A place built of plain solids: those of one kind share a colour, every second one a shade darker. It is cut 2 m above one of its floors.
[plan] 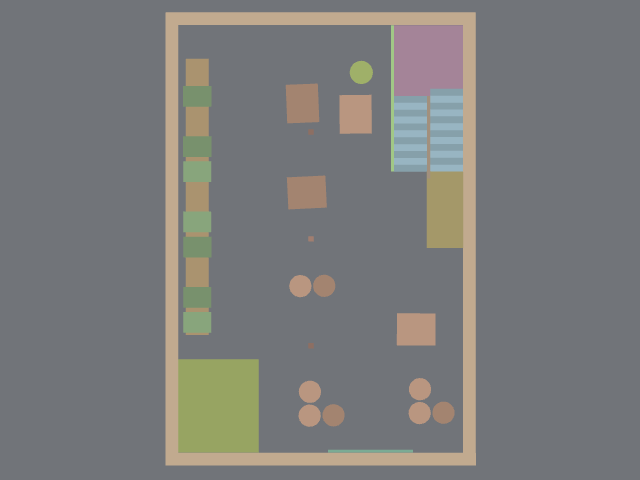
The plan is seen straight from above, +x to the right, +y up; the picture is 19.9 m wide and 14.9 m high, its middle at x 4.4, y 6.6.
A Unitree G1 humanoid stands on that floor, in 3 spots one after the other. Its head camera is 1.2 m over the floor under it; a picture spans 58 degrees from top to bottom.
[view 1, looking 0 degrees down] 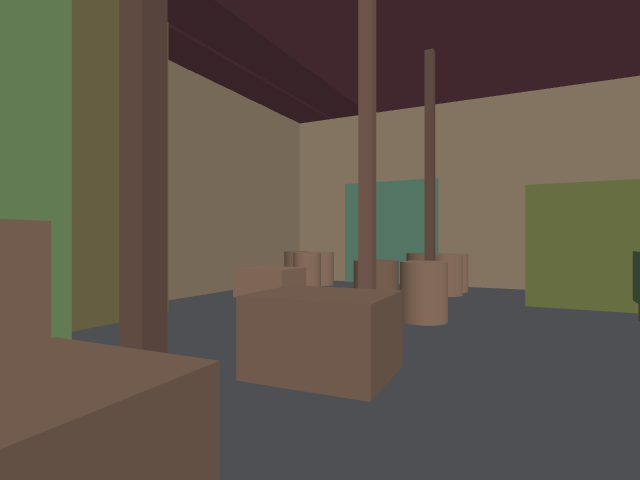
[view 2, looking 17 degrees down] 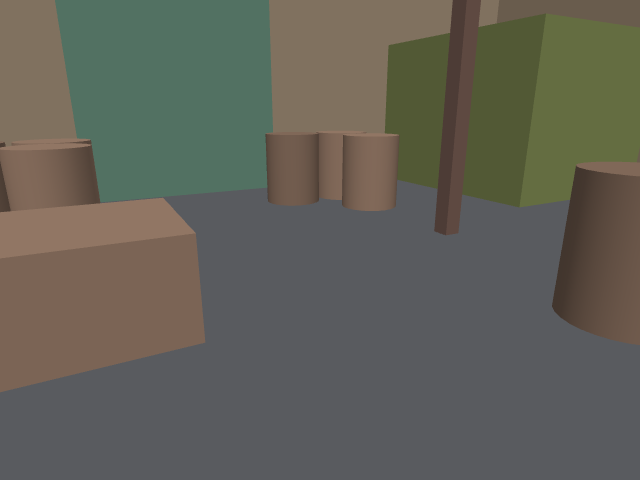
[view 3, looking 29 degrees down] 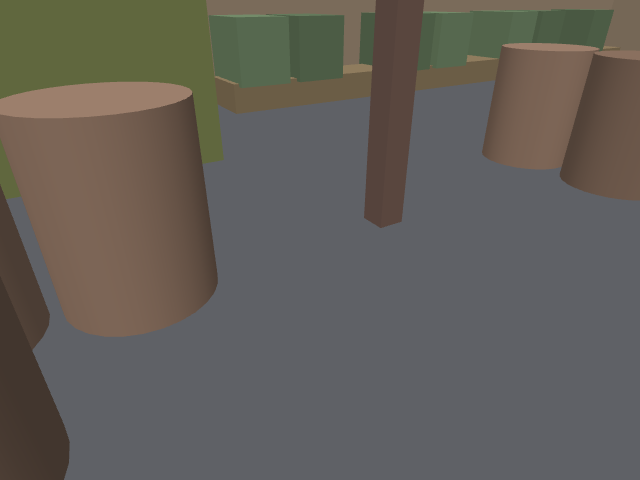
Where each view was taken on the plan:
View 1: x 2.25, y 11.57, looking -63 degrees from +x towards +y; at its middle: wall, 12.99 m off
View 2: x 7.21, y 6.42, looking -118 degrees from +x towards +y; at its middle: ground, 4.10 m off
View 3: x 5.97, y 1.70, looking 148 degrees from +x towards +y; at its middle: ground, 2.48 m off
